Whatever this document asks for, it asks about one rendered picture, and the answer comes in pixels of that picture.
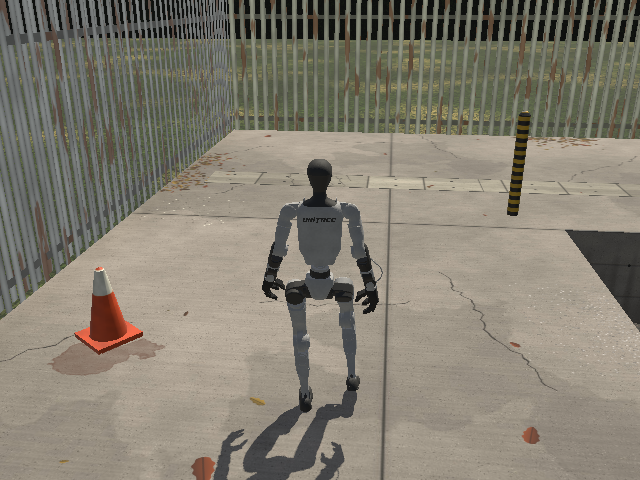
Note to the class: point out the right robot upper arm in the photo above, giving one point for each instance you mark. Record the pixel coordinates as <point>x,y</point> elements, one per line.
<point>351,212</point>

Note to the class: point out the left robot forearm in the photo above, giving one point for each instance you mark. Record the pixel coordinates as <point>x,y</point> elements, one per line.
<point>273,266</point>

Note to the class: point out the robot left hand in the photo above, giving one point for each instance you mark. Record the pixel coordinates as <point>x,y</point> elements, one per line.
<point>274,285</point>

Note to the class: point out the left robot shin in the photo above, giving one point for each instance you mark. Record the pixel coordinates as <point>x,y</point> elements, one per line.
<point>302,367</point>

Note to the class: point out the robot right hand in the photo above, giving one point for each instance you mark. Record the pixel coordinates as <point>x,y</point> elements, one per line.
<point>372,299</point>

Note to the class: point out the right robot forearm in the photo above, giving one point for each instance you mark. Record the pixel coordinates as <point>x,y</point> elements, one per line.
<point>366,271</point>

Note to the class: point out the left robot upper arm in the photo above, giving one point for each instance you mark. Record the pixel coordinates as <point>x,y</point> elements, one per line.
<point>287,213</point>

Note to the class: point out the right robot shin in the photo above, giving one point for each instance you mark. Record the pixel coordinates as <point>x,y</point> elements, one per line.
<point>350,345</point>

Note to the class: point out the robot shin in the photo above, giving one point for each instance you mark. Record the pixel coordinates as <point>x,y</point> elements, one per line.
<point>302,367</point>
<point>350,345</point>

